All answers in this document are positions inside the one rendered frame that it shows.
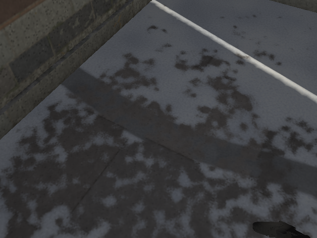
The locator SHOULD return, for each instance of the robot right hand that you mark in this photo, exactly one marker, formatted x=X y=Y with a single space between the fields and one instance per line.
x=278 y=229

